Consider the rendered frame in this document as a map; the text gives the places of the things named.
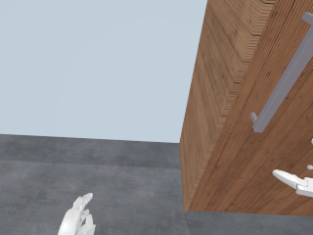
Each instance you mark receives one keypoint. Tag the handle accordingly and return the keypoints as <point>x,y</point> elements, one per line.
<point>298,62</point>

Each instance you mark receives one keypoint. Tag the wardrobe door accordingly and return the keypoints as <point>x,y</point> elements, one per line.
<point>239,175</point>

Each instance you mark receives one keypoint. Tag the right robot hand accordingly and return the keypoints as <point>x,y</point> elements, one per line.
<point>302,186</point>

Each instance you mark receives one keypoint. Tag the left robot hand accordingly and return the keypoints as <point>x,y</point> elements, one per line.
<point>71,224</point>

